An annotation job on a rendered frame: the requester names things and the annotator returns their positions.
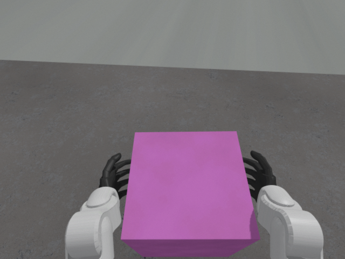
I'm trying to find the robot right hand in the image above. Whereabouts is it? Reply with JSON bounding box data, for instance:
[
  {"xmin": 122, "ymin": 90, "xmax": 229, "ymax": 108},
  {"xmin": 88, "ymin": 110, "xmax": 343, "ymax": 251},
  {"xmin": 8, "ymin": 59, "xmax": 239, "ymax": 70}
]
[{"xmin": 243, "ymin": 151, "xmax": 277, "ymax": 202}]

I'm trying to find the right robot forearm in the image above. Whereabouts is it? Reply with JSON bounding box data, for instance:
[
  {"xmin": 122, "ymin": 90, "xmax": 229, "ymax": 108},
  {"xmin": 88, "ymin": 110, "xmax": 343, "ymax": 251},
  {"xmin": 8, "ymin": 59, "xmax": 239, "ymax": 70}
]
[{"xmin": 257, "ymin": 185, "xmax": 323, "ymax": 259}]

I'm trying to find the left robot forearm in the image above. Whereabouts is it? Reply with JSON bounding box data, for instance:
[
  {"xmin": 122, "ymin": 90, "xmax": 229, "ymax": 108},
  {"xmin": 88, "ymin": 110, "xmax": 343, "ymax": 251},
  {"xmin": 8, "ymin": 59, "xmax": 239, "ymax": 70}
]
[{"xmin": 65, "ymin": 187, "xmax": 121, "ymax": 259}]

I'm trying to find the carton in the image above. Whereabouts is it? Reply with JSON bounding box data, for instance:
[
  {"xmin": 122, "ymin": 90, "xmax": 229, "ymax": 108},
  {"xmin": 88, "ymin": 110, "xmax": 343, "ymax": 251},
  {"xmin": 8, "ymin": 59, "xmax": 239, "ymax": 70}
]
[{"xmin": 121, "ymin": 131, "xmax": 260, "ymax": 257}]

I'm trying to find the robot left hand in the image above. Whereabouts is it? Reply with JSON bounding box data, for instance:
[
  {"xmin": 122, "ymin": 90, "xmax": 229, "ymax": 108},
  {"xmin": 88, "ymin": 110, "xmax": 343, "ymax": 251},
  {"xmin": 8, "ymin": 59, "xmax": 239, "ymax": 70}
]
[{"xmin": 99, "ymin": 153, "xmax": 131, "ymax": 200}]

